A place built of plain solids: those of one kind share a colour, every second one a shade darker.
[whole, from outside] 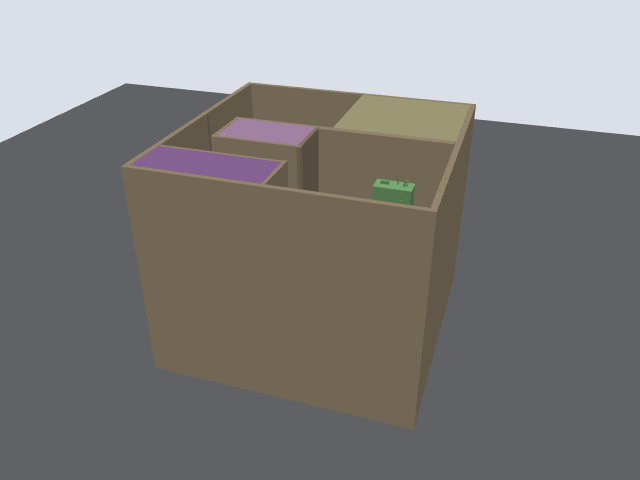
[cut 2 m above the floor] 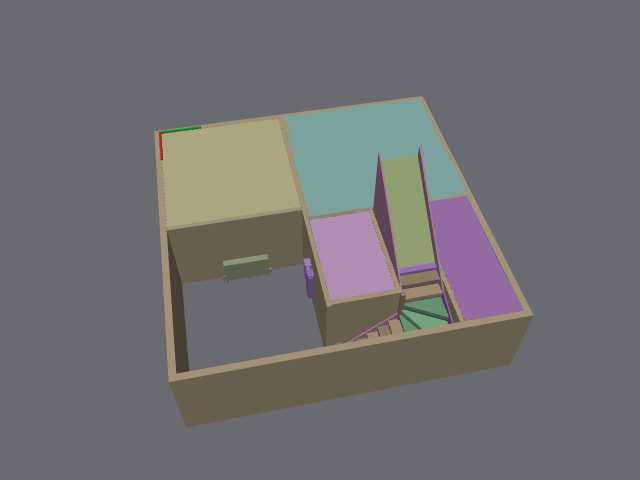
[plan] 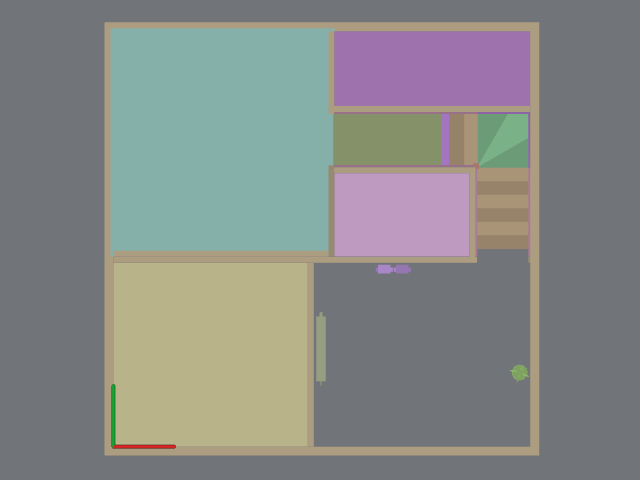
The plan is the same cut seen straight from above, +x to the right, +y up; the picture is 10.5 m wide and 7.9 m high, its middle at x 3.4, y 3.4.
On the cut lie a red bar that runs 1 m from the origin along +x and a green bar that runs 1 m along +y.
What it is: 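A lodging house's back stair, a dwelling of no particular year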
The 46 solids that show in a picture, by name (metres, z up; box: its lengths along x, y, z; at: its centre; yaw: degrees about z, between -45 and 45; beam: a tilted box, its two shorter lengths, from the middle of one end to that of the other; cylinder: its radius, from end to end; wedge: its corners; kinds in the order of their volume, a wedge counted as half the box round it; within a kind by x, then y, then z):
{
 "beside_lower_1": {"box": [3.2, 3.02, 6.01], "at": [1.6, 1.51, 2.96]},
 "upper_1": {"box": [3.69, 3.76, 3.65], "at": [1.79, 5.0, 1.77]},
 "wall_1": {"box": [0.15, 7.13, 6.01], "at": [-0.07, 3.42, 2.96]},
 "wall_2": {"box": [3.54, 0.1, 6.01], "at": [1.77, 3.17, 2.96]},
 "wall_3": {"box": [5.99, 0.1, 6.01], "at": [2.99, 3.07, 2.96]},
 "wall_4": {"box": [0.1, 3.02, 2.92], "at": [3.25, 1.51, 1.41]},
 "wall_5": {"box": [7.16, 0.15, 6.01], "at": [3.43, -0.07, 2.96]},
 "wall_6": {"box": [7.16, 0.15, 6.01], "at": [3.43, 6.91, 2.96]},
 "wall_7": {"box": [0.1, 1.51, 6.01], "at": [3.59, 3.88, 2.96]},
 "wall_8": {"box": [0.1, 1.36, 6.01], "at": [3.59, 6.15, 2.96]},
 "wall_9": {"box": [2.42, 0.1, 6.01], "at": [4.75, 4.55, 2.96]},
 "wall_10": {"box": [3.32, 0.1, 6.01], "at": [5.2, 5.56, 2.96]},
 "wall_11": {"box": [0.1, 1.58, 6.01], "at": [5.9, 3.81, 2.96]},
 "wall_12": {"box": [0.033, 0.1, 6.01], "at": [6.84, 3.07, 2.96]},
 "wall_13": {"box": [0.15, 7.13, 6.01], "at": [6.93, 3.42, 2.96]},
 "behind_box_1": {"box": [3.22, 1.23, 6.01], "at": [5.25, 6.22, 2.96]},
 "beside_box_1": {"box": [2.22, 1.38, 6.01], "at": [4.75, 3.81, 2.96]},
 "carriage_1": {"wedge": [[3.62, 4.63, -0.05], [3.62, 4.63, 3.5], [3.62, 5.48, -0.05], [3.62, 5.48, 3.5], [6.0, 4.63, -0.05], [6.0, 4.63, 1.57], [6.0, 5.48, -0.05], [6.0, 5.48, 1.57]]},
 "chest_drawers_1": {"box": [1.0, 0.48, 1.04], "at": [1.4, 3.47, 4.23]},
 "chest_drawers_2": {"box": [1.02, 0.5, 0.024], "at": [1.4, 3.47, 4.76]},
 "chest_drawers_3": {"box": [0.21, 0.14, 0.08], "at": [1.65, 3.45, 4.81]},
 "winder_riser_1": {"wedge": [[5.92, 5.48, -0.05], [5.92, 5.48, 1.52], [5.97, 4.63, -0.05], [5.97, 4.63, 1.52], [5.98, 4.62, -0.05], [5.98, 4.62, 1.52], [6.47, 5.48, -0.05], [6.47, 5.48, 1.52]]},
 "string_1": {"wedge": [[3.64, 4.6, -0.05], [3.64, 4.6, 3.75], [3.64, 4.63, -0.05], [3.64, 4.63, 3.75], [5.93, 4.6, -0.05], [5.93, 4.6, 1.89], [5.93, 4.63, -0.05], [5.93, 4.63, 1.89]]},
 "string_2": {"wedge": [[3.64, 5.47, -0.05], [3.64, 5.47, 3.75], [3.64, 5.51, -0.05], [3.64, 5.51, 3.75], [6.0, 5.47, -0.05], [6.0, 5.47, 1.84], [6.0, 5.51, -0.05], [6.0, 5.51, 1.84]]},
 "string_3": {"wedge": [[5.95, 3.13, -0.05], [5.95, 3.13, 0.12], [5.95, 4.58, -0.05], [5.95, 4.58, 1.29], [5.99, 3.13, -0.05], [5.99, 3.13, 0.12], [5.99, 4.58, -0.05], [5.99, 4.58, 1.29]]},
 "string_4": {"wedge": [[6.83, 3.13, -0.05], [6.83, 3.13, 0.12], [6.83, 4.59, -0.05], [6.83, 4.59, 1.3], [6.86, 3.13, -0.05], [6.86, 3.13, 0.12], [6.86, 4.59, -0.05], [6.86, 4.59, 1.3]]},
 "tread_1": {"wedge": [[5.49, 4.62, 1.88], [5.49, 4.62, 1.98], [5.49, 5.48, 1.88], [5.49, 5.48, 1.98], [5.77, 4.62, 1.87], [5.77, 4.62, 1.97], [5.77, 5.48, 1.87], [5.77, 5.48, 1.97]]},
 "tread_2": {"wedge": [[5.72, 4.62, 1.7], [5.72, 4.62, 1.8], [5.72, 5.48, 1.7], [5.72, 5.48, 1.8], [6.0, 4.62, 1.69], [6.0, 4.62, 1.79], [6.0, 5.48, 1.69], [6.0, 5.48, 1.79]]},
 "tread_3": {"wedge": [[5.97, 3.25, 0.07], [5.97, 3.25, 0.17], [5.97, 3.53, 0.08], [5.97, 3.53, 0.18], [6.84, 3.25, 0.07], [6.84, 3.25, 0.17], [6.84, 3.53, 0.08], [6.84, 3.53, 0.18]]},
 "tread_4": {"wedge": [[5.97, 3.48, 0.25], [5.97, 3.48, 0.35], [5.97, 3.76, 0.26], [5.97, 3.76, 0.36], [6.84, 3.48, 0.25], [6.84, 3.48, 0.35], [6.84, 3.76, 0.26], [6.84, 3.76, 0.36]]},
 "tread_5": {"wedge": [[5.97, 3.7, 0.43], [5.97, 3.7, 0.53], [5.97, 3.98, 0.44], [5.97, 3.98, 0.54], [6.84, 3.7, 0.43], [6.84, 3.7, 0.53], [6.84, 3.98, 0.44], [6.84, 3.98, 0.54]]},
 "tread_6": {"wedge": [[5.97, 3.92, 0.61], [5.97, 3.92, 0.71], [5.97, 4.2, 0.62], [5.97, 4.2, 0.72], [6.84, 3.92, 0.61], [6.84, 3.92, 0.71], [6.84, 4.2, 0.62], [6.84, 4.2, 0.72]]},
 "tread_7": {"wedge": [[5.97, 4.15, 0.79], [5.97, 4.15, 0.89], [5.97, 4.43, 0.8], [5.97, 4.43, 0.9], [6.84, 4.15, 0.79], [6.84, 4.15, 0.89], [6.84, 4.43, 0.8], [6.84, 4.43, 0.9]]},
 "tread_8": {"wedge": [[5.97, 4.37, 0.97], [5.97, 4.37, 1.07], [5.97, 4.65, 0.98], [5.97, 4.65, 1.08], [6.84, 4.37, 0.97], [6.84, 4.37, 1.07], [6.84, 4.65, 0.98], [6.84, 4.65, 1.08]]},
 "radiator_1": {"box": [0.16, 1.07, 0.59], "at": [3.42, 1.61, 0.39]},
 "winder_1": {"wedge": [[5.93, 4.6, 1.15], [5.93, 4.6, 1.25], [5.94, 4.59, 1.15], [5.94, 4.59, 1.25], [6.84, 4.59, 1.15], [6.84, 4.59, 1.25], [6.84, 5.17, 1.15], [6.84, 5.17, 1.25]]},
 "winder_2": {"wedge": [[5.94, 4.57, 1.33], [5.94, 4.57, 1.43], [6.42, 5.48, 1.33], [6.42, 5.48, 1.43], [6.84, 5.09, 1.33], [6.84, 5.09, 1.43], [6.84, 5.48, 1.33], [6.84, 5.48, 1.43]]},
 "winder_3": {"wedge": [[5.94, 5.48, 1.51], [5.94, 5.48, 1.61], [5.97, 4.58, 1.51], [5.97, 4.58, 1.61], [5.98, 4.58, 1.51], [5.98, 4.58, 1.61], [6.5, 5.48, 1.51], [6.5, 5.48, 1.61]]},
 "string_turn_1": {"wedge": [[6.0, 5.47, -0.05], [6.0, 5.47, 1.84], [6.0, 5.51, -0.05], [6.0, 5.51, 1.84], [6.83, 5.47, -0.05], [6.83, 5.47, 1.6], [6.86, 5.51, -0.05], [6.86, 5.51, 1.6]]},
 "string_turn_2": {"wedge": [[6.83, 4.59, -0.05], [6.83, 4.59, 1.3], [6.83, 5.47, -0.05], [6.83, 5.47, 1.6], [6.86, 4.59, -0.05], [6.86, 4.59, 1.3], [6.86, 5.51, -0.05], [6.86, 5.51, 1.6]]},
 "coat_pegs_1": {"box": [0.21, 0.15, 0.51], "at": [4.46, 2.92, 1.3]},
 "coat_pegs_2": {"box": [0.21, 0.15, 0.81], "at": [4.75, 2.92, 1.15]},
 "coat_pegs_3": {"box": [0.07, 0.07, 0.55], "at": [4.87, 2.91, 1.25]},
 "stick_bin_1": {"cylinder": 0.12, "from": [6.69, 1.22, 0.02], "to": [6.69, 1.22, 0.58]},
 "newel_turn_1": {"box": [0.1, 0.1, 2.01], "at": [5.97, 4.62, 0.96]},
 "riser_1": {"wedge": [[5.27, 4.62, 2.03], [5.27, 4.62, 2.06], [5.27, 5.48, 2.03], [5.27, 5.48, 2.06], [5.52, 4.62, 1.95], [5.52, 4.62, 2.06], [5.52, 5.48, 1.95], [5.52, 5.48, 2.06]]}
}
